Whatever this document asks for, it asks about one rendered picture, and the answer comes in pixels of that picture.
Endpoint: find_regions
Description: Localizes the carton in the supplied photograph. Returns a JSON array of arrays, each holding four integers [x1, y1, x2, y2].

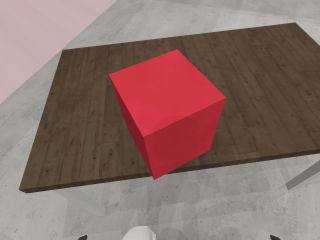
[[109, 49, 226, 180]]

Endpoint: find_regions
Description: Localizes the robot left thigh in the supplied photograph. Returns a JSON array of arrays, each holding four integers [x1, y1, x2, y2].
[[122, 226, 156, 240]]

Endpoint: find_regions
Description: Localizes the table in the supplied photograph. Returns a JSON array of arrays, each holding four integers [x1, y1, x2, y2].
[[18, 22, 320, 217]]

